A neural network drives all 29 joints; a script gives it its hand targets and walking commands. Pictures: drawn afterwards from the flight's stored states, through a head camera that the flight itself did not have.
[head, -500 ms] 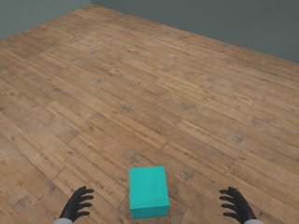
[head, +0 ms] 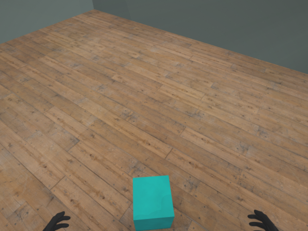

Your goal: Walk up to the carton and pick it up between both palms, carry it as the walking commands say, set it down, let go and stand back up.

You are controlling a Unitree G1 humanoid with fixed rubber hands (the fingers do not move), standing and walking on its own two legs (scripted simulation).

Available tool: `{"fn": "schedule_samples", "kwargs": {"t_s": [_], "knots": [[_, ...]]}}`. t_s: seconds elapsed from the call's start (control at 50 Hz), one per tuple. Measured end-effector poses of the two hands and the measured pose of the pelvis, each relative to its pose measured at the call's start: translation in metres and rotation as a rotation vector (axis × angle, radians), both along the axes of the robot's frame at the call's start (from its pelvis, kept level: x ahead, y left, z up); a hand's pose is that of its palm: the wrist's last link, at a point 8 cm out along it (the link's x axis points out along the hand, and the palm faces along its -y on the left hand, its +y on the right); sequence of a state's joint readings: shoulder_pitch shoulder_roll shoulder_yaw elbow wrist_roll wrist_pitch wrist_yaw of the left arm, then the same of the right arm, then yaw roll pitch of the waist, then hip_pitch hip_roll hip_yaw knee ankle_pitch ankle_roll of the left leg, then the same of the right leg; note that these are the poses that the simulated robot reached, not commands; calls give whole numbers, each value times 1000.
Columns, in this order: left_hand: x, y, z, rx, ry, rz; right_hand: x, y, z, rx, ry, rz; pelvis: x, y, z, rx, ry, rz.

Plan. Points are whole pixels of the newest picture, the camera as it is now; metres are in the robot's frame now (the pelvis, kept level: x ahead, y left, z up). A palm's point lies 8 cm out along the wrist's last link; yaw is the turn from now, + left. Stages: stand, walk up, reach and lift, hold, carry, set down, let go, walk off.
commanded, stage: stand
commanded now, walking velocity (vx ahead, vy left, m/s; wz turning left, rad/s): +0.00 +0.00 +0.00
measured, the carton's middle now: (152, 203) +0.39 +0.01 -0.65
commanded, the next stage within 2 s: none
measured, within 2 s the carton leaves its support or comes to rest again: neither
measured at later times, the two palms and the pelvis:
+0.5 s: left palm out of the picture +0.11 +0.29 -0.09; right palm out of the picture +0.11 -0.30 -0.09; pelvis +0.00 +0.00 +0.00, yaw +0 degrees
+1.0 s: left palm out of the picture +0.08 +0.30 -0.10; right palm out of the picture +0.08 -0.31 -0.09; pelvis -0.02 -0.01 +0.01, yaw +0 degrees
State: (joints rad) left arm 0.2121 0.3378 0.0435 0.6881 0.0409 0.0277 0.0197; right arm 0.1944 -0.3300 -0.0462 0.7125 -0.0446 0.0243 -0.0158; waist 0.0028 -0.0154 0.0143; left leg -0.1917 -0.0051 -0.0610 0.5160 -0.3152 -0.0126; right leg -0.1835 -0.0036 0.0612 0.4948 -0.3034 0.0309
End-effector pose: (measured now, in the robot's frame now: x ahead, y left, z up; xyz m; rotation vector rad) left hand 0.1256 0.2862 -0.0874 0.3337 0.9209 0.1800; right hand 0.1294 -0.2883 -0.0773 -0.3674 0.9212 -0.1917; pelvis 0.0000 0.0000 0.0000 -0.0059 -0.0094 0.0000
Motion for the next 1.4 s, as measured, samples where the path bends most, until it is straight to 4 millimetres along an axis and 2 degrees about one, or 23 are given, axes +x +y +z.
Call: {"fn": "schedule_samples", "kwargs": {"t_s": [0.32,0.96,1.4], "knots": [[-3,2,-5,8,47,-2,-9,-3,-8,3,54,-19,4,0,2,2,-8,2],[-48,12,-9,29,153,36,-48,-22,-14,-9,147,-38,-14,-5,7,3,-36,6],[-60,18,-9,34,189,54,-58,-27,-15,-14,182,-47,-20,-6,9,3,-38,9]]}}
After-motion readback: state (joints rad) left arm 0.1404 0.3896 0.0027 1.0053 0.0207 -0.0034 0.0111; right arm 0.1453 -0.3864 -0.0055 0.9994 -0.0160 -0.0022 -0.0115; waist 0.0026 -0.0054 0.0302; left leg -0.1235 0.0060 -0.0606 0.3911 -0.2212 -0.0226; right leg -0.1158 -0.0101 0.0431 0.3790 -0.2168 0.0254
